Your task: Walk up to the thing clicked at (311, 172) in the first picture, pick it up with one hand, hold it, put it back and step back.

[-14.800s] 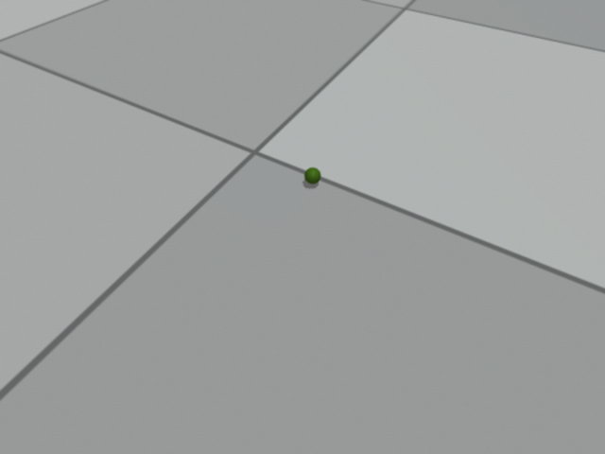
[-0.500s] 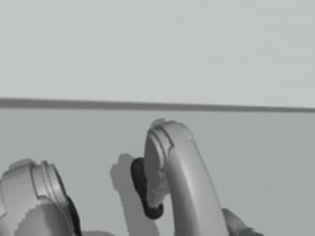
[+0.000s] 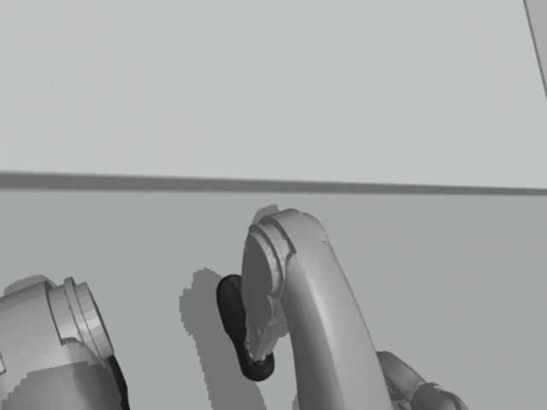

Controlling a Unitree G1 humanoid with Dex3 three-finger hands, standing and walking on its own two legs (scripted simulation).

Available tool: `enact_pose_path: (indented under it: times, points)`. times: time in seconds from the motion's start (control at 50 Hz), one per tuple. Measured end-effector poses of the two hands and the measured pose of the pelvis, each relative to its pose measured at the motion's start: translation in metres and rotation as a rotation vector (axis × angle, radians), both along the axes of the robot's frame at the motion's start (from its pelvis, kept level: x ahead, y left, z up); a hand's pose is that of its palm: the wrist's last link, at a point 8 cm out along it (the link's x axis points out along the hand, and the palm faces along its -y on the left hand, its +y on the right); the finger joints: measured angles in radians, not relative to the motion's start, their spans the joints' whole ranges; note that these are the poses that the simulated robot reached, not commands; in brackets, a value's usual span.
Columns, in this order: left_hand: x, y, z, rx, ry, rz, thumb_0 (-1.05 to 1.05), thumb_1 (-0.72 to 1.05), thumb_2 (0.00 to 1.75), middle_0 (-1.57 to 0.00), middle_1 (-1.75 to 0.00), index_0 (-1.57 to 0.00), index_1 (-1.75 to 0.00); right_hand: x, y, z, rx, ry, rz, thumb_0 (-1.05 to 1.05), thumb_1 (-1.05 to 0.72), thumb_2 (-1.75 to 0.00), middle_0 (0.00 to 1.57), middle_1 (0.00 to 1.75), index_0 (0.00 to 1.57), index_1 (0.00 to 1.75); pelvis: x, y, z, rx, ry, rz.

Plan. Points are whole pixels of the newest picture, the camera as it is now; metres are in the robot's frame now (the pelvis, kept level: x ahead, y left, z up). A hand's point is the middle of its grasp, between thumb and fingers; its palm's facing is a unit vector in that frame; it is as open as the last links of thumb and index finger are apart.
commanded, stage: close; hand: left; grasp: from above
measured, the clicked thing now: out of the picture +0.44 +0.33 -0.25
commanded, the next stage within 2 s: settle in 1.54 s
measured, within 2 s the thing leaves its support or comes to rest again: leaves its support in 1.90 s
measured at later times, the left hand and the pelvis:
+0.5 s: hand out of the picture +0.43 +0.32 -0.24, palm faces -0.42 -0.16 -0.89, open 12.9 cm; pelvis +0.00 +0.00 +0.00, yaw -1 degrees
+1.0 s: hand out of the picture +0.42 +0.32 -0.24, palm faces -0.44 -0.16 -0.88, open 10.5 cm; pelvis +0.00 +0.00 +0.00, yaw -1 degrees
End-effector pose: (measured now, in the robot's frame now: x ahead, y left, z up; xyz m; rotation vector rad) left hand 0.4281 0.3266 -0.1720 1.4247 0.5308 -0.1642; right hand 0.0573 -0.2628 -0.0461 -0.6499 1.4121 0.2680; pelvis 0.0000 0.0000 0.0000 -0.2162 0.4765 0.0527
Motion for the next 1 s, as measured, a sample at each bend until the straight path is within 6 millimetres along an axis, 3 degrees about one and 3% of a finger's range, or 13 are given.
enact_pose_path:
  times: [0.46,1.0]
  points:
    - [0.003,0.002,-0.01,-0.006,0.013,0.007,0.0,-0.37,1.0,-0.17,-1.01,-0.17,-1.02,-0.004,0.013,-0.004,0.051,0.032,0.019,0.0,-0.9,-0.9,0.2,0.3,0.2,0.3,0.0,0.001,0.001,-0.015,-0.004,-0.006]
    - [0.0,0.001,-0.01,-0.002,0.026,0.001,0.0,-0.06,0.87,-0.32,-1.08,-0.38,-1.02,-0.003,0.009,0.003,0.036,0.018,0.041,0.0,-0.9,-0.9,0.2,0.29,0.2,0.3,-0.002,0.001,0.001,-0.017,-0.017,-0.007]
